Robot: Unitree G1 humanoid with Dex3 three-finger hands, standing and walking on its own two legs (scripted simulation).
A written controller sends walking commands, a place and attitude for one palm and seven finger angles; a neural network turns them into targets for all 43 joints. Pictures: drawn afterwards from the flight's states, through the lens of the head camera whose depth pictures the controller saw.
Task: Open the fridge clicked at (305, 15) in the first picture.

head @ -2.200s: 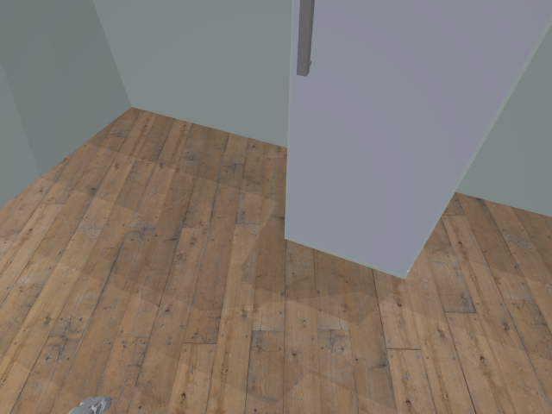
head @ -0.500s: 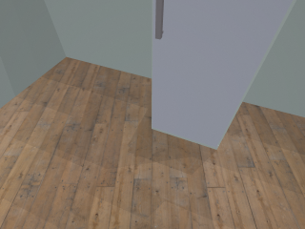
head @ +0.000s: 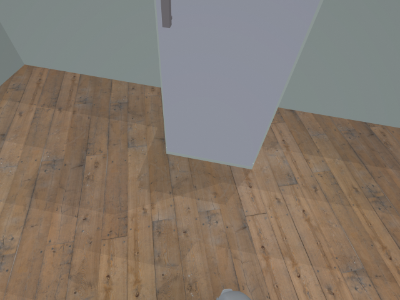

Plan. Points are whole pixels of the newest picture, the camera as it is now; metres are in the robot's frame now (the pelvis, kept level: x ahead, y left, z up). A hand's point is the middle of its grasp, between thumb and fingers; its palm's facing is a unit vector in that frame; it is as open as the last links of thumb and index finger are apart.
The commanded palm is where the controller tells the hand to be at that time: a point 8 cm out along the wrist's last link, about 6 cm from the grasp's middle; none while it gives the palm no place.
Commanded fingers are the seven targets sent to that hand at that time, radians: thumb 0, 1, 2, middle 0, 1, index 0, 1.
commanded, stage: turn to face it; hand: left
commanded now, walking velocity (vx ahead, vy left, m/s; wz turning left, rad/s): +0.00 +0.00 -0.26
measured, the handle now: out of the picture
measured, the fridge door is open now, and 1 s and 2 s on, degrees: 0 0 0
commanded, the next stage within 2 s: take the last steps up to it in 0.04 s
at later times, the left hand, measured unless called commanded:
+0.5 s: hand out of the picture +0.04 +0.17 -0.16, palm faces -0.04 -0.98 -0.17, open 7.4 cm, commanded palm none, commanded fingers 0.00 0.90 0.90 -0.20 -0.30 -0.20 -0.30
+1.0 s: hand (128, 215) +0.33 +0.20 -0.15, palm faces -0.10 -0.98 -0.19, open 7.4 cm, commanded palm none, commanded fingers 0.00 0.90 0.90 -0.20 -0.30 -0.20 -0.30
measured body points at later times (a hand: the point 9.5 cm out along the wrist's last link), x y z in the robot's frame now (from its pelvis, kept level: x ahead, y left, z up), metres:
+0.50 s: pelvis +0.04 +0.00 +0.01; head +0.05 +0.00 +0.46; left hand +0.04 +0.23 -0.14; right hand +0.03 -0.25 -0.14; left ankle +0.09 +0.13 -0.69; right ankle -0.03 -0.13 -0.73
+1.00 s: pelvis +0.22 +0.04 +0.00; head +0.23 +0.02 +0.45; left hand +0.34 +0.25 -0.13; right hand +0.12 -0.14 -0.16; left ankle +0.13 +0.14 -0.73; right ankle +0.30 -0.08 -0.71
